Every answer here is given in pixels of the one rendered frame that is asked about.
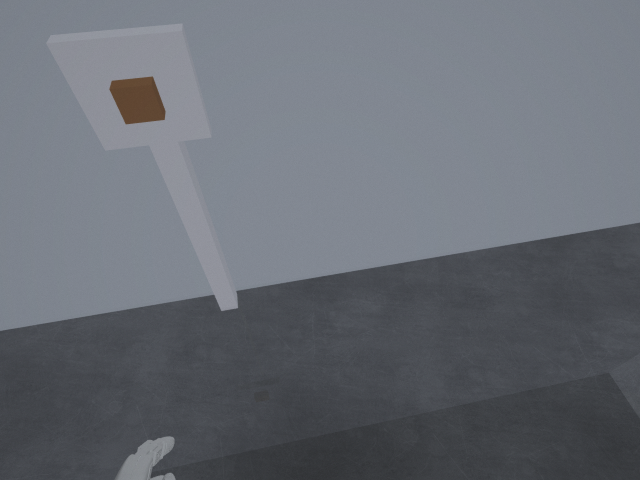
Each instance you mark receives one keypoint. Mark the robot left hand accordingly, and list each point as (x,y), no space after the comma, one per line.
(139,466)

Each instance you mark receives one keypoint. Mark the button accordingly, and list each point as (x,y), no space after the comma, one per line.
(138,100)

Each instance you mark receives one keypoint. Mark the panel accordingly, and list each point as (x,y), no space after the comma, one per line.
(90,61)

